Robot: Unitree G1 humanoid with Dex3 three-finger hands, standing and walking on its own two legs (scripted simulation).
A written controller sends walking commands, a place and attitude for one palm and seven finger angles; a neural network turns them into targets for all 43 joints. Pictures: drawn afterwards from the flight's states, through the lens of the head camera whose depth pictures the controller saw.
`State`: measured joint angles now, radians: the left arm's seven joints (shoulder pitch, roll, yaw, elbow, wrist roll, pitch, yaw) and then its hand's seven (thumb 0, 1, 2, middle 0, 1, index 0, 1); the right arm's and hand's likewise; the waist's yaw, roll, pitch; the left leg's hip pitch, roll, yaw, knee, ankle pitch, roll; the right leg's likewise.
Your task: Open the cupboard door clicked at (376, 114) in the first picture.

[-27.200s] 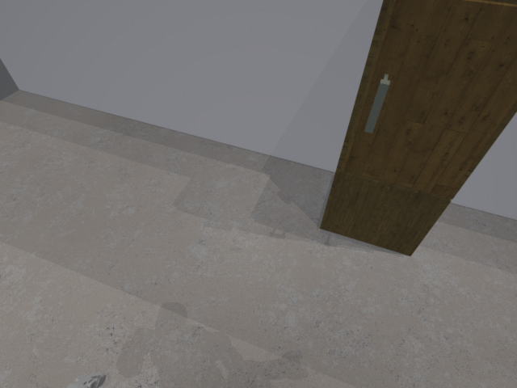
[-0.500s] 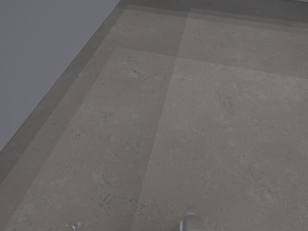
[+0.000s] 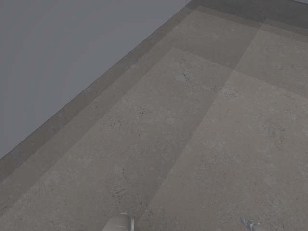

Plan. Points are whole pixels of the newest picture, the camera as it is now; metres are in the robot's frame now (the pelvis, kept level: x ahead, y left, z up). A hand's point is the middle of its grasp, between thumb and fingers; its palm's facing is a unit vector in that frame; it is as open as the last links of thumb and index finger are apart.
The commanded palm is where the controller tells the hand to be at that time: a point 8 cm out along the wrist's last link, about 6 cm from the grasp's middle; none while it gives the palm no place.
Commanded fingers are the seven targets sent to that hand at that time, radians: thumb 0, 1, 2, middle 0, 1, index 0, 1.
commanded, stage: turn to face it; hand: left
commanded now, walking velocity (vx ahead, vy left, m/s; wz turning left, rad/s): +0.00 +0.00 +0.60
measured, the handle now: out of the picture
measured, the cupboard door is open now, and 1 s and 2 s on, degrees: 45 45 45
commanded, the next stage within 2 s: none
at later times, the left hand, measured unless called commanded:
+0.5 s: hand out of the picture +0.10 +0.22 -0.16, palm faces +0.25 -0.93 -0.26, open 7.4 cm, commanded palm none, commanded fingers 0.00 0.90 0.90 -0.20 -0.30 -0.20 -0.30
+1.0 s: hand out of the picture -0.05 +0.14 -0.17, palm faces +0.59 -0.77 -0.26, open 7.3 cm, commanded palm none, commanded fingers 0.00 0.90 0.90 -0.20 -0.30 -0.20 -0.30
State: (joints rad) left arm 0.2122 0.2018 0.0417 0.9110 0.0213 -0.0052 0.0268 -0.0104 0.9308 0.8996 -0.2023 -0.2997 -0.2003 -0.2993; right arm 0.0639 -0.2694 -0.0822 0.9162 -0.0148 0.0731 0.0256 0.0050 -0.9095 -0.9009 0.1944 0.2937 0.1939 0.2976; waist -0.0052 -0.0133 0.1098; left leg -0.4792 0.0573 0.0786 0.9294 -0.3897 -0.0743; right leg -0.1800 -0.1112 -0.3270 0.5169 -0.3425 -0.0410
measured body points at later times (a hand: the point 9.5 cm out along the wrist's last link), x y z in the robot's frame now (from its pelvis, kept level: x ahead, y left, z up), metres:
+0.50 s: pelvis +0.03 -0.01 +0.00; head +0.08 +0.01 +0.44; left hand +0.08 +0.27 -0.14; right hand +0.14 -0.24 -0.15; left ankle +0.02 +0.11 -0.74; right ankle +0.06 -0.15 -0.70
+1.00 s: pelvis +0.03 -0.05 +0.00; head +0.07 -0.02 +0.44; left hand -0.09 +0.18 -0.15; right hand +0.28 -0.19 -0.14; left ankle -0.04 +0.05 -0.71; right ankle +0.06 -0.14 -0.74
